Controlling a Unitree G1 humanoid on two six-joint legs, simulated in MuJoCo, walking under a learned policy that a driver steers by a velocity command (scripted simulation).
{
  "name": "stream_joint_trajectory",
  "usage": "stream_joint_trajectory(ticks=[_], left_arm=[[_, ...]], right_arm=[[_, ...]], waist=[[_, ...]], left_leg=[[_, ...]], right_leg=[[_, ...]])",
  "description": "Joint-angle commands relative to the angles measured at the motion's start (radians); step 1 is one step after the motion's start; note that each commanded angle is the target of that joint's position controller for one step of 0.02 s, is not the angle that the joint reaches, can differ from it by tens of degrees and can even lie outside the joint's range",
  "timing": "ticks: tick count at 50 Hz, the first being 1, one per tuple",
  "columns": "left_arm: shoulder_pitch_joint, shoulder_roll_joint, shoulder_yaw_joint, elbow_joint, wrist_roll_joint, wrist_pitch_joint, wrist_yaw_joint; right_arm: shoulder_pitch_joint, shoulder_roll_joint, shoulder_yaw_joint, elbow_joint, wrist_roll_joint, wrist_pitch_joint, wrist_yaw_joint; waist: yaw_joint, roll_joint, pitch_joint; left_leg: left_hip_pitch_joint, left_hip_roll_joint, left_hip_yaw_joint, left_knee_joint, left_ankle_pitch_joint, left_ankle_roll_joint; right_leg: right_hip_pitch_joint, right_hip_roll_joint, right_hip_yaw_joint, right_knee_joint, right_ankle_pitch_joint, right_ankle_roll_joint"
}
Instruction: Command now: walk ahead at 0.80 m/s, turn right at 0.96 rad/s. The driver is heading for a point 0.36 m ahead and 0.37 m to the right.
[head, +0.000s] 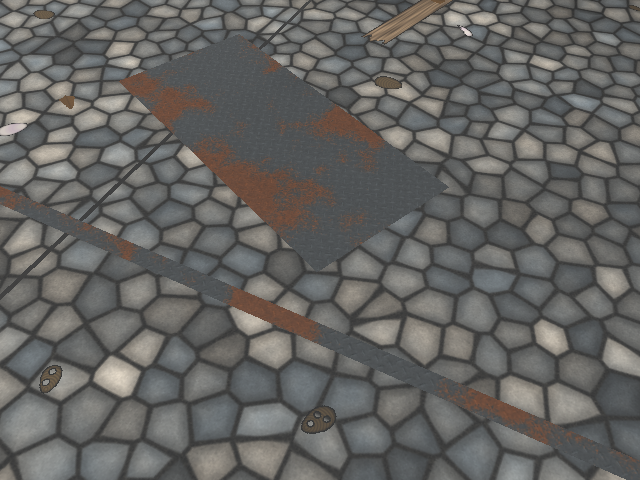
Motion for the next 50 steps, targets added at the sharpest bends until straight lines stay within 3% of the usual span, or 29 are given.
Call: stream_joint_trajectory(ticks=[1, 7, 11, 12, 14, 15, 16, 17, 18, 19, 20, 21, 23, 25, 28, 30, 33, 35, 36, 37, 38, 39, 40, 41, 42, 43, 45, 46, 50], left_arm=[[-0.081, 0.063, 0.006, -0.099, 0.002, -0.004, -0.029], [-0.248, 0.049, -0.01, -0.152, 0.002, -0.001, -0.043], [-0.381, 0.002, -0.042, -0.197, 0.002, -0.008, -0.06], [-0.374, -0.013, -0.05, -0.197, 0.0, -0.009, -0.057], [-0.277, -0.002, -0.046, -0.169, -0.005, -0.01, -0.036], [-0.137, 0.032, -0.03, -0.135, -0.008, -0.013, -0.025], [0.064, 0.081, -0.005, -0.079, -0.012, -0.019, -0.011], [0.275, 0.138, 0.031, -0.004, -0.008, -0.025, 0.012], [0.174, 0.248, 0.07, -0.009, -0.028, -0.006, 0.034], [0.21, 0.314, 0.082, -0.054, -0.007, 0.006, 0.036], [0.254, 0.278, 0.078, -0.021, -0.005, 0.007, 0.049], [0.244, 0.242, 0.07, 0.016, -0.012, -0.008, 0.059], [0.128, 0.163, 0.039, 0.014, -0.009, -0.041, 0.077], [0.104, 0.1, 0.009, 0.012, -0.029, -0.069, 0.074], [0.124, 0.104, 0.005, 0.052, -0.028, -0.091, 0.062], [0.144, 0.08, -0.001, 0.078, -0.035, -0.094, 0.058], [0.218, 0.058, -0.011, 0.127, -0.046, -0.1, 0.067], [0.225, 0.089, -0.002, 0.141, -0.033, -0.103, 0.085], [0.195, 0.117, 0.008, 0.141, -0.025, -0.102, 0.092], [0.129, 0.134, 0.014, 0.134, -0.027, -0.097, 0.094], [0.1, 0.105, 0.01, 0.118, -0.037, -0.094, 0.095], [0.358, -0.037, -0.014, 0.127, -0.069, -0.081, 0.1], [0.426, 0.013, -0.014, 0.173, -0.059, -0.075, 0.109], [0.341, 0.053, -0.013, 0.172, -0.036, -0.068, 0.107], [0.252, 0.064, -0.013, 0.157, -0.014, -0.06, 0.099], [0.195, 0.053, -0.016, 0.145, -0.006, -0.048, 0.088], [0.207, 0.012, -0.026, 0.157, 0.006, -0.006, 0.069], [0.218, -0.013, -0.034, 0.161, 0.0, 0.007, 0.068], [0.18, -0.037, -0.056, 0.181, -0.009, 0.023, 0.075]], right_arm=[[0.05, -0.137, -0.04, -0.033, -0.001, -0.036, 0.012], [0.177, -0.104, -0.038, 0.038, -0.009, -0.065, 0.025], [0.255, -0.109, -0.039, 0.1, -0.017, -0.065, 0.014], [0.247, -0.117, -0.038, 0.11, -0.019, -0.062, 0.012], [0.249, -0.163, -0.044, 0.121, -0.014, -0.048, 0.002], [0.234, -0.206, -0.053, 0.119, -0.016, -0.032, -0.002], [0.208, -0.236, -0.061, 0.103, -0.01, -0.021, 0.0], [0.177, -0.23, -0.058, 0.088, -0.012, -0.02, 0.007], [0.185, -0.099, -0.034, 0.027, 0.0, -0.028, 0.037], [0.102, -0.131, -0.027, -0.079, 0.005, -0.058, 0.041], [-0.034, -0.147, -0.027, -0.106, 0.004, -0.077, 0.041], [-0.008, -0.112, -0.012, -0.105, 0.01, -0.085, 0.034], [0.043, -0.097, -0.004, -0.071, -0.027, -0.057, 0.03], [0.11, -0.098, -0.005, -0.054, -0.038, -0.015, 0.035], [0.001, -0.046, 0.01, -0.091, -0.027, -0.002, 0.044], [-0.028, -0.01, 0.024, -0.09, -0.014, -0.01, 0.049], [-0.094, -0.007, 0.028, -0.082, 0.002, -0.019, 0.045], [-0.019, -0.054, 0.012, -0.047, -0.005, -0.026, 0.036], [0.085, -0.086, 0.0, -0.009, -0.007, -0.036, 0.03], [0.226, -0.104, -0.01, 0.041, -0.008, -0.051, 0.025], [0.333, -0.149, -0.022, 0.083, -0.009, -0.065, 0.017], [0.298, -0.175, -0.017, 0.071, -0.025, -0.066, 0.027], [0.284, -0.155, -0.027, 0.049, 0.004, -0.051, 0.037], [0.163, -0.105, -0.02, 0.021, 0.025, -0.042, 0.031], [0.067, -0.03, 0.002, 0.01, 0.025, -0.036, 0.027], [0.046, 0.003, 0.014, 0.015, 0.022, -0.036, 0.022], [0.076, -0.008, 0.02, 0.055, 0.019, -0.031, 0.022], [0.071, -0.021, 0.019, 0.069, 0.01, -0.033, 0.027], [0.036, -0.046, 0.018, 0.097, -0.002, -0.025, 0.037]], waist=[[-0.028, 0.135, 0.07], [-0.066, 0.119, 0.171], [-0.094, 0.107, 0.223], [-0.072, 0.108, 0.211], [0.005, 0.153, 0.104], [0.088, 0.179, 0.014], [0.176, 0.196, -0.096], [0.269, 0.157, -0.19], [0.132, -0.161, -0.199], [0.15, -0.094, -0.352], [0.182, 0.042, -0.261], [0.118, 0.072, -0.103], [0.0, 0.138, 0.037], [-0.056, 0.101, 0.073], [-0.046, 0.065, 0.097], [-0.019, 0.023, 0.063], [0.049, -0.011, 0.028], [0.018, -0.025, -0.004], [-0.038, -0.041, -0.029], [-0.132, -0.029, -0.05], [-0.191, 0.067, -0.093], [-0.02, 0.287, -0.262], [-0.035, 0.186, -0.414], [-0.016, 0.112, -0.306], [0.006, 0.038, -0.182], [0.009, 0.017, -0.118], [0.028, 0.051, -0.075], [0.043, 0.066, -0.072], [0.052, 0.145, -0.082]], left_leg=[[0.138, 0.272, -0.206, -0.255, -0.191, 0.061], [0.173, 0.271, 0.025, -0.308, -0.019, 0.056], [0.248, 0.274, 0.173, -0.32, 0.282, 0.046], [0.254, 0.266, 0.228, -0.275, 0.526, 0.036], [0.281, 0.285, 0.27, -0.086, 1.221, 0.029], [0.285, 0.313, 0.267, 0.105, 1.398, 0.034], [0.201, 0.334, 0.249, 0.344, 1.42, 0.049], [-0.014, 0.311, 0.237, 0.661, 1.163, 0.03], [-0.509, 0.091, 0.214, 1.043, -0.025, -0.04], [-0.674, 0.015, 0.008, 1.248, -0.138, -0.05], [-0.736, 0.069, -0.091, 1.216, -0.042, -0.034], [-0.708, 0.112, -0.082, 1.109, -0.029, -0.031], [-0.571, 0.167, -0.082, 0.965, -0.068, -0.042], [-0.47, 0.188, -0.058, 0.876, -0.123, -0.077], [-0.407, 0.131, 0.032, 0.64, 0.035, -0.071], [-0.31, 0.077, 0.077, 0.424, 0.256, -0.039], [-0.219, 0.003, 0.095, 0.231, 0.487, 0.005], [-0.134, -0.039, 0.062, 0.153, 0.485, 0.027], [-0.056, -0.043, 0.036, 0.13, 0.477, 0.034], [0.052, -0.014, 0.015, 0.036, 0.561, 0.046], [0.171, 0.104, -0.051, 0.003, 0.978, 0.089], [0.482, 0.435, -0.382, 0.24, 1.667, 0.269], [0.509, 0.471, -0.54, 0.171, 1.558, 0.347], [0.349, 0.426, -0.481, 0.079, 1.262, 0.335], [0.2, 0.361, -0.396, 0.028, 1.019, 0.299], [0.116, 0.323, -0.336, -0.009, 0.921, 0.274], [-0.076, 0.272, -0.233, -0.081, 0.841, 0.236], [-0.128, 0.254, -0.193, -0.093, 0.835, 0.231], [-0.173, 0.206, -0.112, -0.118, 0.634, 0.198]], right_leg=[[-0.325, -0.099, -0.012, 0.162, 0.106, 0.009], [-0.401, -0.133, -0.072, 0.051, 0.179, -0.01], [-0.327, -0.136, -0.22, -0.184, 0.118, -0.076], [-0.244, -0.112, -0.259, -0.255, 0.082, -0.107], [-0.014, -0.003, -0.339, -0.308, 0.006, -0.157], [0.134, 0.037, -0.327, -0.316, -0.06, -0.181], [0.379, 0.076, -0.299, -0.341, -0.097, -0.209], [0.71, 0.071, -0.191, -0.454, -0.088, -0.235], [1.022, -0.163, 0.271, -0.608, -0.335, -0.297], [1.097, -0.326, 0.72, -0.765, -0.369, -0.409], [1.032, -0.304, 0.656, -0.813, -0.245, -0.377], [0.843, -0.292, 0.574, -0.845, -0.113, -0.354], [0.559, -0.188, 0.357, -0.842, 0.153, -0.299], [0.4, -0.179, 0.261, -0.84, 0.625, -0.31], [0.298, -0.071, 0.091, -0.839, 0.97, -0.233], [0.297, -0.006, 0.01, -0.817, 1.01, -0.152], [0.41, -0.04, 0.034, -0.807, 0.976, -0.094], [0.519, -0.075, 0.072, -0.718, 1.011, -0.054], [0.551, -0.087, 0.079, -0.612, 1.029, -0.037], [0.547, -0.065, 0.052, -0.429, 0.966, -0.022], [0.489, 0.044, -0.014, -0.092, 0.581, -0.001], [0.202, 0.178, 0.019, 0.276, -0.428, 0.041], [0.142, 0.165, 0.147, 0.374, -0.323, 0.019], [0.129, 0.111, 0.137, 0.35, -0.216, 0.019], [0.116, 0.062, 0.092, 0.276, -0.169, 0.016], [0.105, 0.034, 0.076, 0.217, -0.161, 0.02], [0.234, 0.026, 0.041, 0.104, -0.131, 0.031], [0.274, 0.025, 0.023, 0.048, -0.131, 0.035], [0.333, -0.019, -0.037, -0.234, -0.084, 0.035]])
